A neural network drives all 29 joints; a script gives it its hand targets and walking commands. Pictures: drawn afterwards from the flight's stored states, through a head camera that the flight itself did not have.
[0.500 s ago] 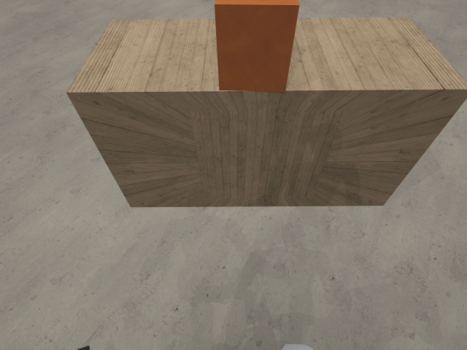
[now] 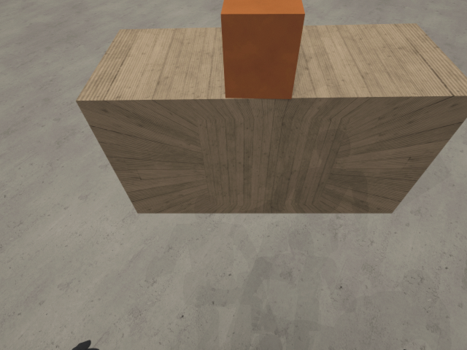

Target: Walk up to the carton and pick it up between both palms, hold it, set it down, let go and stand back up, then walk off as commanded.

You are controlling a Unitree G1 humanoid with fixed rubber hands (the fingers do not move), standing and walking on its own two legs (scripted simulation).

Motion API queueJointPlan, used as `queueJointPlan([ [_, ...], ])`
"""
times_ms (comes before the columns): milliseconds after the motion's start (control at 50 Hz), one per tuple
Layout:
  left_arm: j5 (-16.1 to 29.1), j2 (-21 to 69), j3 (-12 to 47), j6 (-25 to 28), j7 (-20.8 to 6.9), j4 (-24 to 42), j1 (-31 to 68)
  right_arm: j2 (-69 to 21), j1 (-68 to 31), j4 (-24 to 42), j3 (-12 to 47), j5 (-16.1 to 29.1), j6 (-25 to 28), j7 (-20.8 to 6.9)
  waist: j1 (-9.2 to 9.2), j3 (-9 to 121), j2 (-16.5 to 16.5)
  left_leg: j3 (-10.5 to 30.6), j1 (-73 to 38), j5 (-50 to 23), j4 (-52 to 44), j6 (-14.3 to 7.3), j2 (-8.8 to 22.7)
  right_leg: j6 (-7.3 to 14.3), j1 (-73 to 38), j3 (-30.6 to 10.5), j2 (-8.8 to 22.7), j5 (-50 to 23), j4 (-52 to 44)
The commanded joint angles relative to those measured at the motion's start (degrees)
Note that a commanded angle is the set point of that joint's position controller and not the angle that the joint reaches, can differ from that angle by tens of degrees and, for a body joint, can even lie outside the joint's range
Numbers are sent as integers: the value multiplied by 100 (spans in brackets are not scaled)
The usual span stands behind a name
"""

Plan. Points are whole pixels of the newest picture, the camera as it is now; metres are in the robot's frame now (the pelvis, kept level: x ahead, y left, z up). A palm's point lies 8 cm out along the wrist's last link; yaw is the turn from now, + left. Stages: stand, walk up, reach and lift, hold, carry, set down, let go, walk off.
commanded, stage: walk off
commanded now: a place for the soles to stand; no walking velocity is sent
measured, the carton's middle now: (260, 44) +0.93 -0.04 +0.06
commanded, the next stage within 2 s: stand in 0.08 s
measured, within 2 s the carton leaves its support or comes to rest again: neither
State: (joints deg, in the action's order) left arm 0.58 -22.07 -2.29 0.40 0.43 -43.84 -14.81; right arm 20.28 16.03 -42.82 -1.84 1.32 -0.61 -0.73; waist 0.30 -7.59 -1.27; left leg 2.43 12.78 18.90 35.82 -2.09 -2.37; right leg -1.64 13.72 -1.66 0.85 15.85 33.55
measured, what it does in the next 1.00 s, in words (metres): stands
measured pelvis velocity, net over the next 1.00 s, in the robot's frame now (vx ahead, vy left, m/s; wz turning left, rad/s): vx -0.02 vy -0.01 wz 0.00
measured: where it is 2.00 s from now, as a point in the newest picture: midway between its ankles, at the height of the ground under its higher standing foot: outside the picture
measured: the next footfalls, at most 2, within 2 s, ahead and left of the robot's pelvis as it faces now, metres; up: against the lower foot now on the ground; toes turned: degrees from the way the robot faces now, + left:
none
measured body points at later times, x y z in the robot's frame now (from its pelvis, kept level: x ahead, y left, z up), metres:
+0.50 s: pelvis -0.02 -0.01 +0.01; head +0.00 -0.01 +0.46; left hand +0.06 +0.31 -0.10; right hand +0.07 -0.30 -0.11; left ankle +0.01 +0.10 -0.73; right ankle +0.03 -0.14 -0.73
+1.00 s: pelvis -0.02 -0.01 +0.01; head -0.01 -0.02 +0.46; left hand +0.04 +0.30 -0.10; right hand +0.05 -0.31 -0.12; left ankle +0.01 +0.10 -0.73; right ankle +0.03 -0.15 -0.73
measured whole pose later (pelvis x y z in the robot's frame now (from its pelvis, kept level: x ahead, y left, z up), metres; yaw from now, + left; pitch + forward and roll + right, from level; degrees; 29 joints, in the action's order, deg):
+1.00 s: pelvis -0.02 -0.01 +0.01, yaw +0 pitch -3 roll +0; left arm 0.6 -22.1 -0.9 0.3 -0.4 -51.2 -14.2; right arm 20.3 13.0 -52.0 -1.8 1.3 0.5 -0.7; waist 0.3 -5.1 -1.4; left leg 2.6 12.1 11.9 26.9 -0.9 -2.2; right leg -1.3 13.7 -1.6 1.0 9.7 26.3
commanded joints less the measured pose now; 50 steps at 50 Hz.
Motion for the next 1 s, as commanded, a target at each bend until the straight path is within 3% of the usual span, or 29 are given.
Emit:
queueJointPlan([
  [0, -91, -1250, -318, 112, 99, 202, 402, 1419, -440, 409, -440, -187, 137, 45, 48, 877, -128, 1087, 100, -912, -1051, -282, 1032, 441, -634, -346, 469, -884, -280],
  [60, -97, -1313, -322, 129, 91, 200, 470, 1406, -427, 377, -470, -178, 135, 46, 17, 824, -142, 1032, 207, -614, -1099, -204, 934, 512, -598, -529, 584, -599, -402],
  [80, 80, -1078, -197, 97, 24, 116, 525, 1168, -714, 293, -293, -88, 185, 74, 4, 951, -294, 1025, -16, -650, -1458, -171, 982, 410, -487, -444, 478, -716, -522],
  [200, 37, -1213, -211, 117, -11, -27, 656, 1304, -704, 64, -252, -97, 266, 88, -60, 1043, -81, 870, -216, -1029, -1463, -70, 974, 334, -684, -406, 531, -1078, -731],
  [240, 54, -1153, -183, 123, -7, -113, 604, 1299, -770, -17, -232, -109, 281, 92, -30, 1069, -201, 829, -219, -1003, -1530, -59, 960, 321, -731, -384, 562, -1052, -827],
  [260, 52, -1157, -167, 120, -12, -120, 619, 1281, -754, -42, -222, -93, 283, 85, -52, 1074, -73, 803, -245, -918, -1534, -39, 937, 338, -682, -398, 568, -975, -878],
  [360, 46, -1117, -137, 139, -24, -244, 651, 1218, -781, -219, -190, -92, 288, 83, -74, 1139, -68, 720, -354, -846, -1592, -21, 939, 328, -672, -422, 577, -1002, -1007],
  [460, 41, -1037, -113, 141, -32, -326, 624, 1238, -893, -320, -172, -103, 293, 74, -18, 1022, -127, 782, -82, -286, -1878, 12, 942, 332, -710, -396, 564, -656, -1095],
  [540, 46, -1019, -110, 164, -38, -383, 599, 1199, -875, -413, -164, -104, 309, 87, -14, 1045, -75, 774, -158, -500, -1870, 5, 944, 341, -705, -416, 565, -640, -1132],
  [580, 35, -1075, -111, 163, -40, -396, 636, 1184, -857, -454, -166, -109, 311, 80, -75, 924, -101, 786, -79, -118, -1962, 30, 914, 339, -567, -432, 554, -415, -1176],
  [600, 31, -1061, -119, 162, -40, -415, 569, 1189, -913, -472, -171, -129, 295, 73, 1, 965, -98, 803, -21, -10, -1994, 12, 924, 341, -634, -393, 531, -420, -1171],
  [640, 44, -1069, -125, 170, -48, -444, 604, 1246, -956, -490, -205, -117, 309, 70, -22, 933, -101, 824, -7, 108, -2018, 23, 946, 343, -579, -417, 551, -358, -1220],
  [820, 38, -1048, -127, 195, -34, -589, 554, 1198, -920, -656, -199, -112, 315, 74, -11, 886, 5, 792, 8, -115, -2022, 15, 914, 357, -603, -430, 558, -445, -1236],
  [860, 41, -1027, -122, 192, -42, -606, 526, 1194, -953, -632, -196, -107, 316, 86, -11, 959, -145, 794, -54, -85, -2011, 26, 927, 359, -590, -449, 557, -448, -1232],
  [880, 27, -1067, -114, 196, -33, -610, 533, 1183, -944, -662, -196, -118, 307, 86, -5, 955, 26, 787, -63, -115, -1985, 16, 927, 356, -635, -467, 580, -533, -1251],
  [980, 29, -1083, -108, 193, -22, -695, 541, 1227, -914, -700, -204, -109, 313, 92, -34, 1012, -13, 755, -211, -393, -1965, 28, 948, 340, -610, -459, 573, -612, -1276],
])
